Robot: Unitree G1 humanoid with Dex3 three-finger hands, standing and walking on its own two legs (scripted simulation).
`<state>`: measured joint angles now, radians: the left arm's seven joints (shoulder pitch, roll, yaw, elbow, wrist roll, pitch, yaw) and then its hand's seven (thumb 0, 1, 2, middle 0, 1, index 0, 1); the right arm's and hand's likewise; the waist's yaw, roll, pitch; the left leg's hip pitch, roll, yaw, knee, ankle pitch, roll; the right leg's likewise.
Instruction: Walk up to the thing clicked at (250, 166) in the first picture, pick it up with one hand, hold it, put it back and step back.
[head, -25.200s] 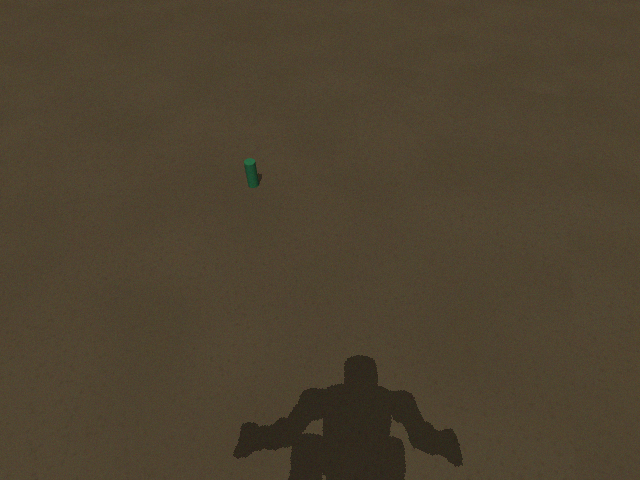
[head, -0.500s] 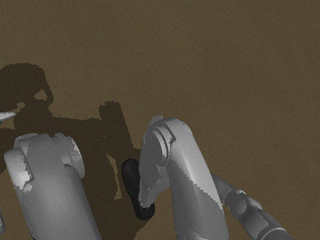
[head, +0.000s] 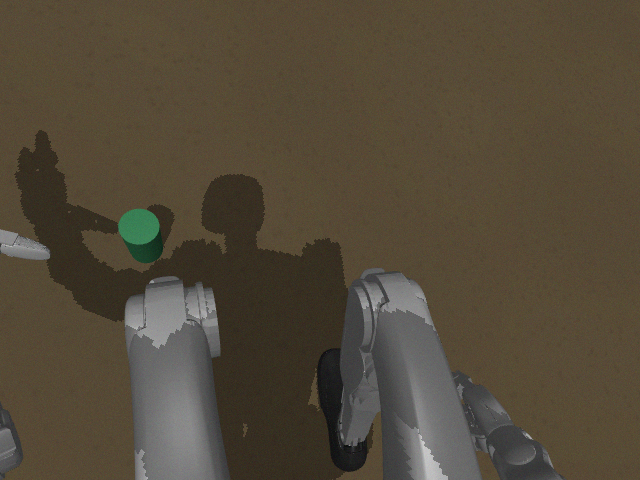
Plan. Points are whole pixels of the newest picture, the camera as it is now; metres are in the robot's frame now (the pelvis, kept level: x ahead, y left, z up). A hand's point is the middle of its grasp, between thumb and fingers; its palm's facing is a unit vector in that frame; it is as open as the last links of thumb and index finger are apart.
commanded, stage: home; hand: left
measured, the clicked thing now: (143, 238) +0.42 +0.24 -0.26
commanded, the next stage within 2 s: none
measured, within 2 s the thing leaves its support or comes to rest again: neither
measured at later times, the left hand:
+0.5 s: hand out of the picture +0.28 +0.31 +0.10, palm faces +0.28 -0.85 -0.45, open 17.4 cm
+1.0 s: hand out of the picture +0.24 +0.23 +0.30, palm faces +0.29 -0.90 -0.33, open 17.6 cm
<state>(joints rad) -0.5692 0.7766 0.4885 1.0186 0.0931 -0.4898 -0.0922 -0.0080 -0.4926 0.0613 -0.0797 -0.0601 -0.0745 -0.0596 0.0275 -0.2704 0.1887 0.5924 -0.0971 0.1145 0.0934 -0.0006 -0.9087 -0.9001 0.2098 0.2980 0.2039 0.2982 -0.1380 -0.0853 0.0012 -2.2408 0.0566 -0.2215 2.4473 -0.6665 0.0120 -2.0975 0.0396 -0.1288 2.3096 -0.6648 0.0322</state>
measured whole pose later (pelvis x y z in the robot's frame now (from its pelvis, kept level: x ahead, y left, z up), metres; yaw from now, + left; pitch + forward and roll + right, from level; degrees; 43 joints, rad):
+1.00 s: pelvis +0.09 +0.00 +0.37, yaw +12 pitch +12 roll -3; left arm 0.39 0.25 0.00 0.07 -0.02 0.25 0.18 -0.01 -0.56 0.04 -0.06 -0.05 -0.06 -0.05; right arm 0.29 -0.20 0.03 0.49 0.04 -0.02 -0.18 0.01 -0.90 -0.90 0.21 0.30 0.20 0.30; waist -0.05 0.04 -0.16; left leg -0.81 0.05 -0.03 1.09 -0.50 -0.01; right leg -0.74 -0.02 -0.05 1.03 -0.51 0.02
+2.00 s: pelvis +0.08 -0.01 +0.39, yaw +12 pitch +6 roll -2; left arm 0.46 0.20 -0.01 0.03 -0.01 0.25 0.13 -0.01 -0.56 0.04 -0.06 -0.05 -0.05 -0.05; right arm 0.29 -0.22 0.02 0.51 0.02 -0.13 -0.18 0.01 -0.90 -0.90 0.21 0.30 0.20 0.30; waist -0.03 0.04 -0.10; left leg -0.63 0.05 -0.03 0.95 -0.43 -0.03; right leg -0.57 -0.01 -0.05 0.91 -0.45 0.01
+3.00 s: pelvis +0.09 +0.00 +0.39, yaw +12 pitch +7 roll -2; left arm 0.45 0.20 -0.01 0.03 -0.01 0.26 0.13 -0.01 -0.46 0.14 -0.11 -0.13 -0.11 -0.13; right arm 0.28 -0.21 0.03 0.52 0.01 -0.14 -0.18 0.01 -0.90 -0.90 0.21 0.30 0.20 0.30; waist -0.02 0.03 -0.10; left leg -0.62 0.05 -0.02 0.95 -0.45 -0.02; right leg -0.56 -0.02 -0.05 0.90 -0.46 0.02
